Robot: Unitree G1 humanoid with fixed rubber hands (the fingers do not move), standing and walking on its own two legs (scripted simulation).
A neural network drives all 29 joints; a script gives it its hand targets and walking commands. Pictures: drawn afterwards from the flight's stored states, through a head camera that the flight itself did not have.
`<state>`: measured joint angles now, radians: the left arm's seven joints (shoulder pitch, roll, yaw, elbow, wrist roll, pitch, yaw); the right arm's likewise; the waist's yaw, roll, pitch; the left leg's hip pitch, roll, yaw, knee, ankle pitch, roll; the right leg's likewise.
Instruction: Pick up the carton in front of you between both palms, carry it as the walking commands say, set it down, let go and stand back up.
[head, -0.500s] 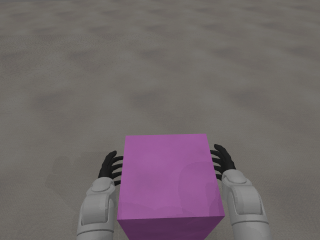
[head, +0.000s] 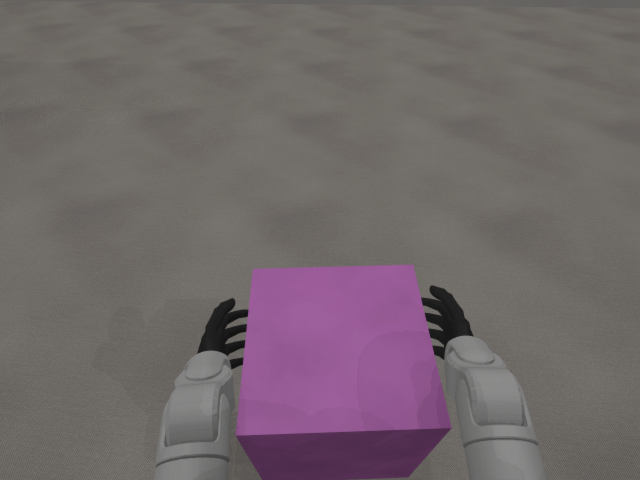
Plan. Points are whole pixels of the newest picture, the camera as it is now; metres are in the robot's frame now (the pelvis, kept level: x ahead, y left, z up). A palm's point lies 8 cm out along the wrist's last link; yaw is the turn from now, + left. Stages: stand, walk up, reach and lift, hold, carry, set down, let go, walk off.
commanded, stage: carry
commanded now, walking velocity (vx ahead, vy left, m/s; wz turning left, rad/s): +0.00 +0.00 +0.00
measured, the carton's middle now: (334, 379) +0.29 +0.00 -0.03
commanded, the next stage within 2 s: hold in 1.64 s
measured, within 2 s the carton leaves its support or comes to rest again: neither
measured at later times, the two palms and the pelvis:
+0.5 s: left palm (226, 346) +0.31 +0.15 +0.03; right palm (456, 341) +0.31 -0.15 +0.03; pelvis +0.02 +0.00 -0.01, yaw -1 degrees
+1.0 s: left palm (224, 372) +0.27 +0.14 +0.04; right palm (471, 366) +0.27 -0.16 +0.04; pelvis -0.02 -0.01 +0.00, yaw -1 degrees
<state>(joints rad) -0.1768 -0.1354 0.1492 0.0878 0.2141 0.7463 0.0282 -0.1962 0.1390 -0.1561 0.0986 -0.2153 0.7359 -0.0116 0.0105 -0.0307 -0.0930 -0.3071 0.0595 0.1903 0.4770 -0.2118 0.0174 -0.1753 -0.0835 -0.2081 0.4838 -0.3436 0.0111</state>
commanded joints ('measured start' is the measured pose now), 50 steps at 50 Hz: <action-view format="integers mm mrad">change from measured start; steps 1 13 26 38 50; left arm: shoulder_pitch -421 -434 -466 -492 -506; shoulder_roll -767 -845 -837 -856 -874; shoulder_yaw -517 -544 -544 -519 -524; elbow -21 -44 -43 6 4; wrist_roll -190 -226 -229 -215 -217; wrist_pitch -34 -53 -53 -46 -44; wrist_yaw -197 -210 -210 -217 -222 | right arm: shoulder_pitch -310 -395 -404 -434 -447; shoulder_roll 774 857 850 862 876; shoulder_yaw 446 551 538 512 515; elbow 44 -29 -17 28 30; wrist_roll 162 218 210 197 201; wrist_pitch -21 -39 -37 -30 -29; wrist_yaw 181 195 191 199 207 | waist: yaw -10 -10 -10 -9 -10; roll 102 22 27 29 31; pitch -264 -325 -267 -217 -218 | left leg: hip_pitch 202 186 153 130 119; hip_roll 143 112 117 119 118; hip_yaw -110 -85 -85 -99 -105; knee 23 89 68 5 -17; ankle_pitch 690 638 428 270 201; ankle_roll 10 4 3 0 -3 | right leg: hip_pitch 37 95 40 -6 -37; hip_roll -81 -82 -95 -94 -94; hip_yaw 66 74 81 98 109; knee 19 44 9 -49 -68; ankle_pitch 460 647 467 272 194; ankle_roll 23 23 -1 -16 -28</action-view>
